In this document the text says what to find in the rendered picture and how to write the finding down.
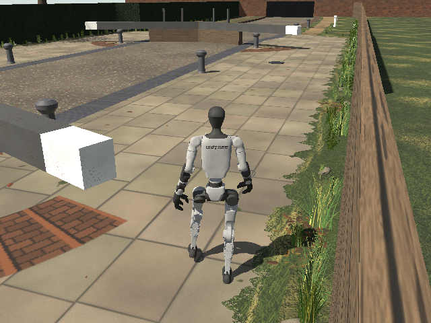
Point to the left robot hand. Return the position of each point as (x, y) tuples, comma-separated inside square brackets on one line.
[(177, 201)]

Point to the left robot upper arm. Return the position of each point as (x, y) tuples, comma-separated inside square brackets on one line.
[(191, 153)]

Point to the robot left thigh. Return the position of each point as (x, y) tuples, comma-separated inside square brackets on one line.
[(199, 197)]

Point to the robot right forearm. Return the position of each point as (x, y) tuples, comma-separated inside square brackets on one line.
[(247, 175)]

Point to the right robot upper arm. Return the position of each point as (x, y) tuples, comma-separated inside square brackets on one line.
[(240, 153)]

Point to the left robot foot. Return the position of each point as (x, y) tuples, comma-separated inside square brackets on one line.
[(192, 252)]

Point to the robot left forearm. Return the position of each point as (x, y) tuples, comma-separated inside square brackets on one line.
[(180, 188)]

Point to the right robot hand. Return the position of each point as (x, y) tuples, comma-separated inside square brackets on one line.
[(249, 187)]

